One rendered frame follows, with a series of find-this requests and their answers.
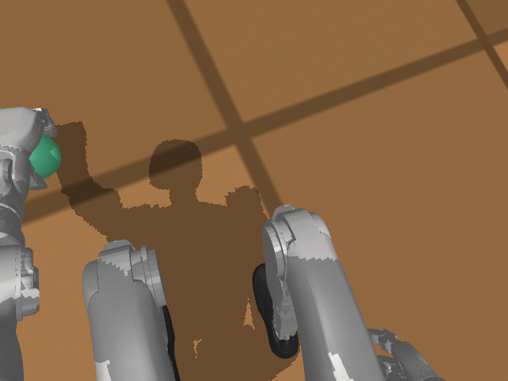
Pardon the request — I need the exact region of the left robot hand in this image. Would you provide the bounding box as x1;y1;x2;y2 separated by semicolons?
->
0;106;58;191

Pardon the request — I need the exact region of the right robot hand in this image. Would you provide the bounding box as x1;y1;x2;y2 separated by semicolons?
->
368;329;438;381

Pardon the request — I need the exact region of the right robot foot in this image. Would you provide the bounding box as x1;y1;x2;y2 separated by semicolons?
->
252;264;298;359

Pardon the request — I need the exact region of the left robot arm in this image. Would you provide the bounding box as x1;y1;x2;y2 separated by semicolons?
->
0;146;40;381

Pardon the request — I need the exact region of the left robot foot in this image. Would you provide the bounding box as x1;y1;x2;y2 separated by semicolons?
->
162;306;180;381

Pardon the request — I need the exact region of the ball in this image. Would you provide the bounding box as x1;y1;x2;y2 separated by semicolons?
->
29;134;61;179

